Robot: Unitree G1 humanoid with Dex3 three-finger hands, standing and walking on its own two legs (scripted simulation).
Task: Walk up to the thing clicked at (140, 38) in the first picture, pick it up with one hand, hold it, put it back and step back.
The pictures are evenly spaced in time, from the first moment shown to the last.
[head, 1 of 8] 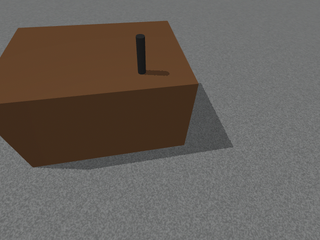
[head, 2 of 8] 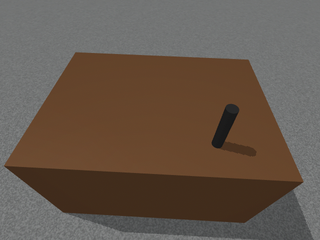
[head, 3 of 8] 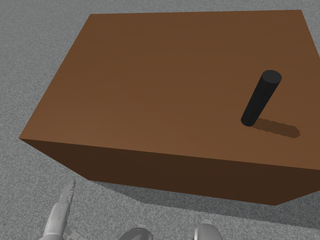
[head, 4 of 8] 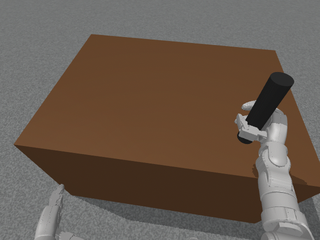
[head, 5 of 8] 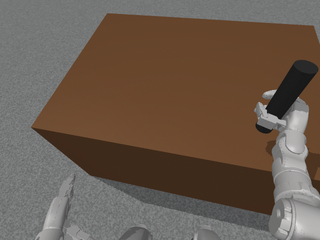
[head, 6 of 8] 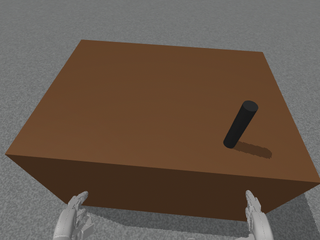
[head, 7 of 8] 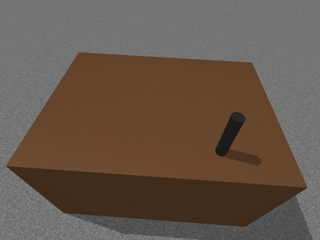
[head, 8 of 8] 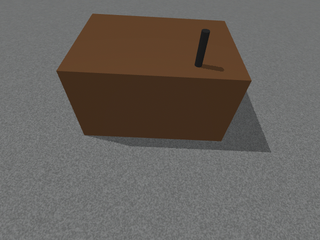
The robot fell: no
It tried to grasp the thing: yes
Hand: right
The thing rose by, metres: 0.22
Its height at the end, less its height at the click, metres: +0.00
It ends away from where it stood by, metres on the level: 0.02
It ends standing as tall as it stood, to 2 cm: yes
